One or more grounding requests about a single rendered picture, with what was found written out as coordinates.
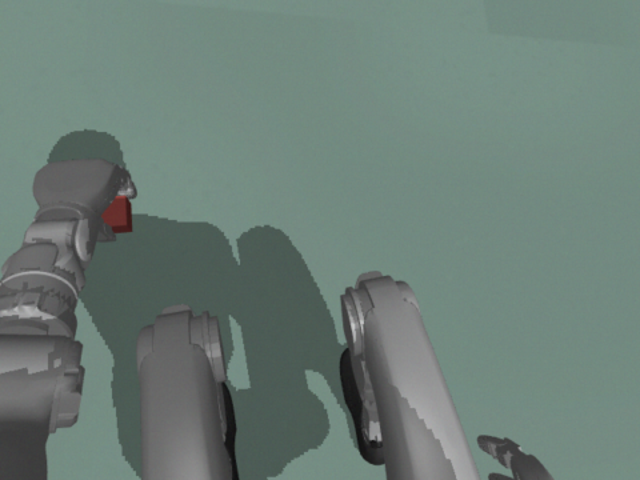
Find right robot foot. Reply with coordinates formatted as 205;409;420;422
340;348;385;465

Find right robot hand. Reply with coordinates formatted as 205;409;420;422
477;435;554;480

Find left robot foot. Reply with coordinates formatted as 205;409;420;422
222;382;239;480

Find left robot hand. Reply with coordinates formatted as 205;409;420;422
33;158;137;242

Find small box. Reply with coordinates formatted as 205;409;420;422
101;196;132;233

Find left robot arm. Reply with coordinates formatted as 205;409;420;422
0;202;100;480

